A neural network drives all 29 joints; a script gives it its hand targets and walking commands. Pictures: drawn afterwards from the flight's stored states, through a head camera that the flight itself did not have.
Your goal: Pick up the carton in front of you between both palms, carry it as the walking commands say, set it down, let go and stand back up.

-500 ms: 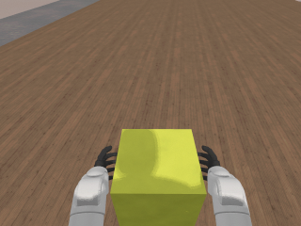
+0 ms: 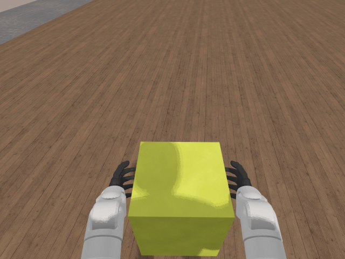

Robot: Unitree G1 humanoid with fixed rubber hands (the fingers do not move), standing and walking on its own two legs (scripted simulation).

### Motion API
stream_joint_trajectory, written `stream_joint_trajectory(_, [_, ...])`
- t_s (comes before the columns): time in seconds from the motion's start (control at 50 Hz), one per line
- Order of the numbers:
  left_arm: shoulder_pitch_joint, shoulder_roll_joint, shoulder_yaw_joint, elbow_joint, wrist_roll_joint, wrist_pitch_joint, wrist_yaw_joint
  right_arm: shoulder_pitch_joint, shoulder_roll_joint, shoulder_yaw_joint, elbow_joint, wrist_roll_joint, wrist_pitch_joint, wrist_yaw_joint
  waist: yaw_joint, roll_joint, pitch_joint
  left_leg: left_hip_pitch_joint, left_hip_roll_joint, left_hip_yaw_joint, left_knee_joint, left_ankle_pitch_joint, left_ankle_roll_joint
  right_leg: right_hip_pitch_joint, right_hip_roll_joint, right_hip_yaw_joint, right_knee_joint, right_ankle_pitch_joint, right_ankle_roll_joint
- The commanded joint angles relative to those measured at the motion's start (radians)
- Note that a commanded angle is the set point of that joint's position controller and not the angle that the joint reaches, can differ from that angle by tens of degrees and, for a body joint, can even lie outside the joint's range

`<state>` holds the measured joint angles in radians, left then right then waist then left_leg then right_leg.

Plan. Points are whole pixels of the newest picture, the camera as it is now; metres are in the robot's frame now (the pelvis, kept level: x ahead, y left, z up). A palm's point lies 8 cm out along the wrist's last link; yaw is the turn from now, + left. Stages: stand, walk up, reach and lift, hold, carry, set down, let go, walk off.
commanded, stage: carry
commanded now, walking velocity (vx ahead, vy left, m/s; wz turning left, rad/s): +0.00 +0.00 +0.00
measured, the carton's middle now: (179, 200) +0.32 +0.00 -0.04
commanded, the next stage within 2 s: hold in 0.16 s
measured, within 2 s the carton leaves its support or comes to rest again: neither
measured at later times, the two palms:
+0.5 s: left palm (104, 204) +0.25 +0.17 +0.05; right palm (235, 197) +0.28 -0.13 +0.04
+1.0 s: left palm (113, 203) +0.25 +0.15 +0.05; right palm (244, 193) +0.28 -0.15 +0.05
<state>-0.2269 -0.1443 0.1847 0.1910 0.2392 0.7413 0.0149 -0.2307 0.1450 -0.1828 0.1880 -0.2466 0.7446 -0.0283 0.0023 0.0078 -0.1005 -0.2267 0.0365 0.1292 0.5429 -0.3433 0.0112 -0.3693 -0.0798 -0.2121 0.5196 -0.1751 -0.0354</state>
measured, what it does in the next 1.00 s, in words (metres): stands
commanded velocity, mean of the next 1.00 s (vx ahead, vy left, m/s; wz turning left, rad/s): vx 0.00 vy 0.00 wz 0.00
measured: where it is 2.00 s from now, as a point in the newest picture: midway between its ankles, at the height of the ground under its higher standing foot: outside the picture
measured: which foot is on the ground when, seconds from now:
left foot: down 0.00-1.00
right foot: down 0.00-1.00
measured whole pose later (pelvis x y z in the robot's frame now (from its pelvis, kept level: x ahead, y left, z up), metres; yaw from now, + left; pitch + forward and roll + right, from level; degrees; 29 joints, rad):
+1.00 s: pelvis -0.02 -0.03 +0.01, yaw +5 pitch -9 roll +0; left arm -0.29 -0.16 0.25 0.32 0.28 0.67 -0.02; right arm -0.28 0.16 -0.23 0.25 -0.29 0.73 -0.03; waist 0.00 0.05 0.06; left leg -0.03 0.01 -0.03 0.44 -0.27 0.00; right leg -0.13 0.00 -0.10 0.40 -0.13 -0.04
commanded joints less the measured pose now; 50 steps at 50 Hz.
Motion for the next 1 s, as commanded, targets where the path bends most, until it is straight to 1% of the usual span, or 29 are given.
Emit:
stream_joint_trajectory(0.0, [-0.498,-0.885,-0.555,-0.084,-0.255,-0.045,-0.221,-0.484,0.898,0.563,-0.077,0.259,-0.042,0.227,0.001,-0.009,-0.254,-0.021,0.116,-0.102,-0.101,0.195,0.023,0.204,-0.109,0.136,-0.052,0.182,0.004])
stream_joint_trajectory(0.14, [-0.499,-0.887,-0.559,-0.087,-0.255,-0.045,-0.219,-0.484,0.900,0.567,-0.078,0.260,-0.042,0.227,0.000,-0.007,-0.263,-0.015,0.117,-0.104,-0.102,0.201,0.025,0.212,-0.109,0.134,-0.051,0.182,0.005])
stream_joint_trajectory(0.16, [-0.409,-0.908,-0.534,-0.076,-0.244,-0.049,-0.227,-0.380,0.923,0.551,-0.099,0.267,-0.039,0.230,0.006,0.065,-0.122,-0.065,-0.094,-0.239,-0.174,0.418,0.028,0.505,0.159,0.276,-0.063,0.345,-0.018])
stream_joint_trajectory(0.18, [-0.438,-0.894,-0.527,-0.090,-0.231,-0.068,-0.220,-0.405,0.902,0.549,-0.125,0.255,-0.052,0.221,0.015,0.064,-0.176,-0.074,-0.083,-0.254,-0.171,0.471,0.027,0.587,0.143,0.309,-0.059,0.428,-0.023])
stream_joint_trajectory(0.2, [-0.390,-0.877,-0.505,-0.087,-0.212,-0.073,-0.215,-0.386,0.887,0.544,-0.136,0.242,-0.053,0.221,0.010,0.039,-0.178,-0.025,-0.087,-0.252,-0.182,0.456,0.026,0.580,0.138,0.314,-0.071,0.446,-0.004])
stream_joint_trajectory(0.22, [-0.393,-0.873,-0.485,-0.065,-0.203,-0.081,-0.208,-0.401,0.873,0.545,-0.136,0.240,-0.057,0.220,0.016,0.056,-0.168,-0.011,-0.084,-0.255,-0.204,0.407,0.025,0.590,0.141,0.312,-0.077,0.405,0.008])
stream_joint_trajectory(0.24, [-0.400,-0.871,-0.489,-0.061,-0.197,-0.086,-0.205,-0.415,0.886,0.555,-0.135,0.247,-0.060,0.224,0.017,0.029,-0.157,0.027,-0.086,-0.254,-0.204,0.417,0.023,0.548,0.151,0.303,-0.084,0.369,0.019])
stream_joint_trajectory(0.26, [-0.408,-0.878,-0.493,-0.055,-0.205,-0.091,-0.204,-0.430,0.893,0.572,-0.132,0.253,-0.064,0.222,0.025,0.009,-0.167,0.022,-0.091,-0.258,-0.203,0.418,0.022,0.565,0.156,0.303,-0.090,0.361,0.021])
stream_joint_trajectory(0.28, [-0.416,-0.878,-0.502,-0.062,-0.213,-0.096,-0.204,-0.428,0.890,0.577,-0.131,0.252,-0.068,0.219,0.024,0.006,-0.168,0.012,-0.090,-0.260,-0.209,0.401,0.022,0.586,0.156,0.301,-0.090,0.352,0.020])
stream_joint_trajectory(0.32, [-0.437,-0.878,-0.509,-0.063,-0.219,-0.100,-0.209,-0.440,0.887,0.571,-0.138,0.246,-0.071,0.218,0.008,0.007,-0.155,0.037,-0.088,-0.256,-0.219,0.351,0.021,0.555,0.157,0.295,-0.099,0.297,0.023])
stream_joint_trajectory(0.38, [-0.486,-0.883,-0.525,-0.061,-0.233,-0.106,-0.222,-0.440,0.894,0.551,-0.108,0.228,-0.075,0.213,-0.012,0.001,-0.123,-0.016,-0.082,-0.259,-0.227,0.275,0.023,0.573,0.158,0.292,-0.104,0.239,0.015])
stream_joint_trajectory(0.42, [-0.504,-0.884,-0.524,-0.050,-0.234,-0.107,-0.229,-0.442,0.897,0.538,-0.089,0.219,-0.075,0.212,-0.019,0.007,-0.106,-0.049,-0.078,-0.260,-0.235,0.225,0.027,0.585,0.157,0.291,-0.103,0.210,0.012])
stream_joint_trajectory(0.46, [-0.514,-0.884,-0.515,-0.032,-0.231,-0.109,-0.234,-0.448,0.900,0.528,-0.070,0.212,-0.074,0.215,-0.020,0.016,-0.087,-0.089,-0.072,-0.262,-0.247,0.171,0.033,0.605,0.157,0.289,-0.099,0.185,0.013])
stream_joint_trajectory(0.56, [-0.530,-0.896,-0.488,0.008,-0.216,-0.114,-0.239,-0.480,0.915,0.524,-0.039,0.212,-0.071,0.230,-0.007,0.029,-0.061,-0.165,-0.062,-0.264,-0.271,0.073,0.050,0.643,0.155,0.285,-0.089,0.135,0.021])
stream_joint_trajectory(0.58, [-0.525,-0.900,-0.478,0.020,-0.210,-0.115,-0.236,-0.493,0.912,0.528,-0.041,0.216,-0.070,0.237,-0.001,0.050,-0.062,-0.156,-0.059,-0.262,-0.282,0.036,0.056,0.639,0.152,0.285,-0.086,0.111,0.025])
stream_joint_trajectory(0.6, [-0.531,-0.903,-0.476,0.023,-0.206,-0.115,-0.237,-0.506,0.925,0.537,-0.038,0.222,-0.070,0.243,0.003,0.029,-0.055,-0.156,-0.062,-0.259,-0.275,0.041,0.056,0.620,0.155,0.284,-0.089,0.098,0.029])
stream_joint_trajectory(0.64, [-0.549,-0.917,-0.476,0.028,-0.210,-0.118,-0.242,-0.520,0.934,0.540,-0.026,0.225,-0.071,0.249,0.007,0.017,-0.066,-0.168,-0.065,-0.258,-0.269,0.036,0.056,0.636,0.152,0.288,-0.093,0.088,0.028])
stream_joint_trajectory(0.78, [-0.575,-0.938,-0.468,0.048,-0.211,-0.120,-0.260,-0.534,0.957,0.530,-0.005,0.222,-0.070,0.256,0.000,0.000,-0.083,-0.169,-0.075,-0.246,-0.252,0.019,0.060,0.641,0.133,0.306,-0.110,0.046,0.030])
stream_joint_trajectory(0.88, [-0.576,-0.942,-0.449,0.063,-0.204,-0.117,-0.267,-0.540,0.964,0.519,0.010,0.223,-0.065,0.260,0.004,-0.015,-0.091,-0.145,-0.084,-0.239,-0.238,0.042,0.060,0.634,0.114,0.321,-0.135,0.027,0.031])
stream_joint_trajectory(0.98, [-0.575,-0.942,-0.431,0.075,-0.195,-0.115,-0.270,-0.545,0.965,0.506,0.023,0.222,-0.062,0.261,0.006,-0.021,-0.097,-0.118,-0.089,-0.236,-0.233,0.069,0.057,0.628,0.102,0.330,-0.153,0.040,0.033])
